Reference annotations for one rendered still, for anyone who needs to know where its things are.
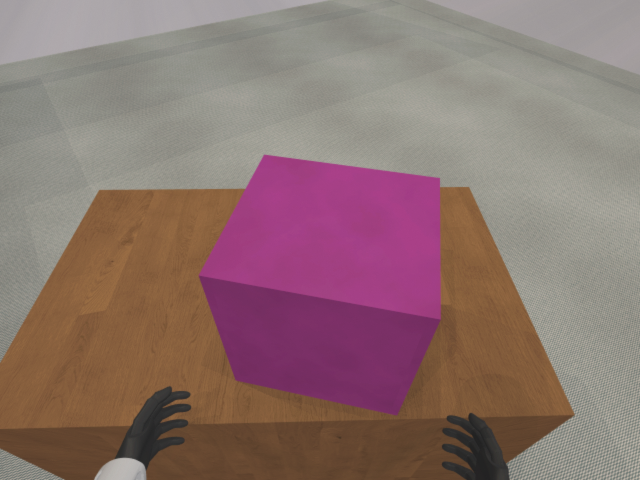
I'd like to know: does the robot left forearm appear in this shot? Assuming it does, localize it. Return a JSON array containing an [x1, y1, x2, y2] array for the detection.
[[94, 458, 146, 480]]

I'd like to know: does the right robot hand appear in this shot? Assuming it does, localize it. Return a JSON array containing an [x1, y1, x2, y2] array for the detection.
[[442, 413, 510, 480]]

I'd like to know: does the left robot hand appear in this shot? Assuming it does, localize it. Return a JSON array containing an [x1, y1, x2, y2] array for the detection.
[[115, 386, 191, 470]]

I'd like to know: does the carton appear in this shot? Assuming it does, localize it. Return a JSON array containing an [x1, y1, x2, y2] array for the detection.
[[199, 155, 441, 415]]

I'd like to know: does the pedestal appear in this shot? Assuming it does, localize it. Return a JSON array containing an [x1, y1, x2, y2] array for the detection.
[[0, 187, 575, 480]]

